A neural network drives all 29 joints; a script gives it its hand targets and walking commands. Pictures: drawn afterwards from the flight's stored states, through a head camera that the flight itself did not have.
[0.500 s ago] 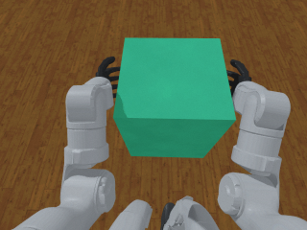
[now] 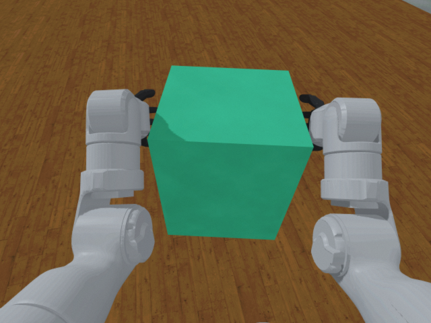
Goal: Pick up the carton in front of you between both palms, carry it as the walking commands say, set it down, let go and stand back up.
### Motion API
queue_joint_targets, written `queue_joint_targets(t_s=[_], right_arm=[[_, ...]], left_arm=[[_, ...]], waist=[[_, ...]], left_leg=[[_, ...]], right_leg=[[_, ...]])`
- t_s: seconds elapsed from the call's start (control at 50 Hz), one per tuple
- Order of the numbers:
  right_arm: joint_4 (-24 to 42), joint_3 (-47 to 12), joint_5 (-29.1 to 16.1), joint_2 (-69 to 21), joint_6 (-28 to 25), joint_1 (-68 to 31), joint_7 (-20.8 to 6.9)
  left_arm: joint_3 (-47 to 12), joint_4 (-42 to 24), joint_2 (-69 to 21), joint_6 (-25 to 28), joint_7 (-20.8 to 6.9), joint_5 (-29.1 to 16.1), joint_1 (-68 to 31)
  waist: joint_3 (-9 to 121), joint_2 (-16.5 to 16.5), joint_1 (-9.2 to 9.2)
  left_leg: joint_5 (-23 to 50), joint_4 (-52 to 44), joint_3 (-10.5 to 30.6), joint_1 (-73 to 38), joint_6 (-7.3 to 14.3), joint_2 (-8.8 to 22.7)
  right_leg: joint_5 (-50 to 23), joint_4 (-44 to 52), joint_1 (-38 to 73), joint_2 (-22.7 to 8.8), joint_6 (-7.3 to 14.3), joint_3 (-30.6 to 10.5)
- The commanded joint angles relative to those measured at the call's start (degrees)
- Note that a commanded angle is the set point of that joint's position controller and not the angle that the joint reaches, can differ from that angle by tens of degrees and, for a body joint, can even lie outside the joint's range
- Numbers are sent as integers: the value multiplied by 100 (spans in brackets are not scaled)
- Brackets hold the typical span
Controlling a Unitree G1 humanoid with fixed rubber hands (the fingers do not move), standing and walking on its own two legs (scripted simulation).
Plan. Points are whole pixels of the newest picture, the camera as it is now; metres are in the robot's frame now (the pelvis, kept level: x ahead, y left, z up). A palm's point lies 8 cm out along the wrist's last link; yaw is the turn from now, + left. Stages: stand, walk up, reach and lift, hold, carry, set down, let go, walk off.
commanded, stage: carry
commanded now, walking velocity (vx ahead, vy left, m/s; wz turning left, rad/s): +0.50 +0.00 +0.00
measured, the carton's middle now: (225, 156) +0.38 -0.02 +0.12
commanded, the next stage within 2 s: none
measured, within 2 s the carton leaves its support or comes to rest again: neither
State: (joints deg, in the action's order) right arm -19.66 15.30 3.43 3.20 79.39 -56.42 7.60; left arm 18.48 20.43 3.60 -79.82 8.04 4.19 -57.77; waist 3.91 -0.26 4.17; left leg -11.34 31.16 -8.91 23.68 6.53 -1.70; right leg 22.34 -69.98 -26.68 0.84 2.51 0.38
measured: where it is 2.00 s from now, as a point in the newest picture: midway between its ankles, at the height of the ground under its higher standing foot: (211, 147)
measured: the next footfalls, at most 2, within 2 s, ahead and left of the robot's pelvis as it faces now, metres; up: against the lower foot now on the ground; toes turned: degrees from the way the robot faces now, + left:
right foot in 0.32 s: +0.35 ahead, -0.14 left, +0.00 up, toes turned -9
left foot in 0.70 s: +0.60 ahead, +0.10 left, +0.00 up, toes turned +12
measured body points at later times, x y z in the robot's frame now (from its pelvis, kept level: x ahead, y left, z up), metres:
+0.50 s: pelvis +0.31 -0.04 +0.02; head +0.36 -0.04 +0.47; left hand +0.60 +0.13 +0.08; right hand +0.62 -0.18 +0.08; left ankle +0.27 +0.08 -0.66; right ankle +0.31 -0.13 -0.73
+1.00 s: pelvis +0.62 +0.00 +0.02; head +0.59 +0.00 +0.47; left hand +0.89 +0.14 +0.10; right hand +0.88 -0.16 +0.11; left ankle +0.56 +0.09 -0.73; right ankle +0.72 -0.14 -0.69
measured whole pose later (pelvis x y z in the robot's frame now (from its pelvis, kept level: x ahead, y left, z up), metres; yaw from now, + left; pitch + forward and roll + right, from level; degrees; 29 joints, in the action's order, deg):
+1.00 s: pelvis +0.62 +0.00 +0.02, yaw -1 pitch +4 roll +0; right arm 16.6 5.9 6.0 -7.6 69.3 -8.9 4.6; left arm 6.7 -17.7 -7.6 -70.2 4.9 7.0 -8.7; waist 9.6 0.3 1.8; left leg -13.9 16.9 -12.8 7.1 1.0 2.7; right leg 10.0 -37.5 -32.4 -6.3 -1.1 6.8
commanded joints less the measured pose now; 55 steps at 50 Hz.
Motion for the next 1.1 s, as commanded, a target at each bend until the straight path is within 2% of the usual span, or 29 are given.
queue_joint_targets(t_s=[0.0,0.08,0.14,0.22,0.26,0.28,0.3,0.32,0.34,0.36,0.38,0.4,0.42,0.48,0.56,0.62,0.66,0.68,0.7,0.72,0.74,0.76,0.78,0.8,0.82,0.86,1.0,1.04,1.08], right_arm=[[890,-2520,-2913,-6869,-228,-4968,-1398],[1021,-2649,-2779,-7287,-464,-4271,-1492],[1231,-2812,-2528,-7444,-656,-3523,-1536],[1783,-3238,-2111,-7328,-911,-2263,-1508],[2226,-3557,-1948,-7184,-1028,-1599,-1466],[2463,-3743,-1911,-7099,-1067,-1196,-1453],[2743,-3945,-1905,-6981,-1092,-951,-1453],[2952,-4159,-1998,-7046,-1059,-741,-1478],[3170,-4341,-1911,-6940,-1056,-249,-1484],[3377,-4425,-1946,-6900,-1091,-109,-1500],[3655,-4542,-2005,-6866,-1122,18,-1523],[3882,-4655,-2036,-6822,-1154,223,-1539],[4071,-4754,-2030,-6748,-1187,496,-1544],[4553,-4996,-1927,-6431,-1206,1216,-1490],[4338,-4965,-1745,-6317,-1051,2290,-1558],[4164,-4917,-1778,-6066,-938,2319,-1641],[4003,-4842,-1786,-5893,-853,2329,-1672],[3875,-4784,-1781,-5822,-809,2337,-1681],[3689,-4671,-1725,-5652,-792,2339,-1688],[3452,-4629,-1700,-5686,-794,2369,-1682],[3541,-4646,-1786,-5809,-801,2303,-1692],[3612,-4701,-1874,-6002,-826,2123,-1699],[3677,-4781,-1947,-6176,-865,1963,-1708],[3791,-4885,-2028,-6319,-916,1744,-1722],[3872,-4954,-2111,-6396,-961,1598,-1737],[3928,-5017,-2202,-6353,-1017,1565,-1756],[4006,-4983,-2074,-5965,-968,2125,-1741],[3993,-4944,-2007,-5902,-927,2193,-1732],[3986,-4920,-1941,-5840,-885,2159,-1711]], left_arm=[[-2158,-404,-6219,156,-1167,-1947,-3845],[-2403,-435,-6698,372,-1169,-1781,-3099],[-2827,-670,-7095,577,-1224,-1785,-2459],[-3701,-1548,-7508,892,-1315,-2025,-1848],[-4168,-2140,-7558,1033,-1366,-2156,-1507],[-4371,-2461,-7537,1093,-1396,-2186,-1330],[-4492,-2653,-7453,1136,-1422,-2181,-859],[-4512,-2804,-7163,1180,-1411,-2058,-498],[-4655,-2942,-7076,1204,-1402,-1987,22],[-4768,-3384,-7037,1226,-1417,-2022,110],[-4907,-3736,-7003,1244,-1431,-2034,264],[-5037,-4080,-6945,1271,-1444,-2045,423],[-5171,-4383,-6866,1290,-1457,-2063,584],[-5320,-4598,-6773,1243,-1582,-2170,1422],[-5234,-4391,-6380,1063,-1741,-2050,2457],[-5210,-4228,-6083,963,-1811,-2016,2476],[-5188,-4126,-5891,886,-1816,-1997,2420],[-5165,-4040,-5771,844,-1808,-1979,2356],[-5159,-4047,-5666,772,-1802,-2008,2245],[-5228,-4058,-5709,704,-1794,-2029,1988],[-5262,-3980,-5860,716,-1811,-2101,1900],[-5272,-3922,-6035,759,-1832,-2143,1838],[-5274,-3910,-6199,814,-1841,-2163,1810],[-5284,-3944,-6287,875,-1836,-2164,1744],[-5320,-3971,-6338,928,-1818,-2152,1685],[-5336,-3992,-6359,1005,-1757,-2079,1757],[-5227,-4063,-6084,978,-1643,-1902,2348],[-5201,-4091,-6004,926,-1672,-1927,2366],[-5146,-4040,-5923,881,-1708,-1970,2421]], waist=[[2250,-289,-207],[2306,-449,-138],[2224,-603,-221],[2116,-814,-226],[2388,-830,-280],[2675,-682,-326],[2972,-373,-489],[3688,903,-584],[3782,1748,-615],[3515,1366,-605],[3269,765,-623],[2913,408,-597],[2721,322,-575],[2484,647,-538],[1855,1030,-537],[1406,932,-528],[1261,667,-463],[1332,431,-381],[1416,-763,-313],[1585,-1954,-203],[1449,-1455,-241],[1461,-972,-262],[1510,-484,-301],[1489,-291,-333],[1453,-338,-348],[1360,-640,-338],[1086,-776,-302],[997,-806,-306],[1017,-602,-403]], left_leg=[[295,-1502,2504,-2350,532,1707],[1544,-1563,1809,-2959,535,1645],[2613,-1485,1219,-3282,283,1478],[3747,-1139,502,-3710,26,1222],[4406,-379,136,-3610,-178,1129],[4205,337,-76,-3006,-365,1040],[2895,1213,6,-1800,-536,975],[920,2684,176,-30,-675,586],[-1824,3633,441,1500,-733,-38],[-1924,4120,801,2051,-670,175],[-1667,3933,943,2200,-639,380],[-1342,3410,956,2119,-642,594],[-1153,2781,944,1870,-670,691],[-920,1590,552,1205,-767,594],[178,59,2,512,-791,379],[708,-508,-351,-156,-709,351],[368,-610,-593,-1275,-631,256],[34,-522,-207,-2125,-548,556],[-867,-1286,1977,-2693,-81,1766],[-738,-1785,3648,-3447,597,2608],[-133,-1785,3657,-3328,714,2721],[255,-1700,3201,-3032,698,2578],[37,-1756,2779,-2742,527,2470],[-194,-1937,2333,-2406,319,2337],[-469,-2109,1821,-2092,150,2174],[-632,-2352,1262,-1870,104,1983],[448,-2157,339,-2208,-34,1648],[540,-1909,200,-2264,-139,1619],[760,-1065,-147,-1975,-304,1390]], right_leg=[[-444,309,-1059,-378,-44,-168],[-759,1749,-1330,-449,-247,147],[-1405,3041,-1034,-366,-261,485],[-2206,4395,-429,-91,-245,943],[-2566,5060,709,63,-167,1251],[-2674,5194,1916,-4,-61,1229],[-2782,4928,3334,-728,178,409],[-3928,4254,5175,-2141,941,-1577],[-4041,4626,5925,-2502,1555,-2553],[-4109,4691,5764,-2508,1486,-2284],[-4056,4768,5450,-2407,1253,-1952],[-3887,4959,4973,-2289,986,-1552],[-3457,5178,4543,-2169,792,-1233],[-3021,5456,3803,-1880,706,-483],[-3300,5474,3155,-1464,418,367],[-2563,5240,2604,-1392,201,593],[-2132,4464,1836,-1170,14,899],[-2071,3672,1156,-1030,-172,1109],[-1136,2181,54,-483,-446,1190],[516,932,-1189,-122,-476,870],[781,208,-1660,-362,-335,327],[626,-31,-1693,-611,-254,120],[238,109,-1579,-823,-214,14],[-132,572,-1364,-966,-216,-49],[-362,1035,-1073,-936,-245,75],[-655,1793,-808,-840,-323,351],[-1816,3979,-301,-556,-341,960],[-1882,4248,13,-540,-284,1095],[-1618,4553,951,-315,-234,1437]])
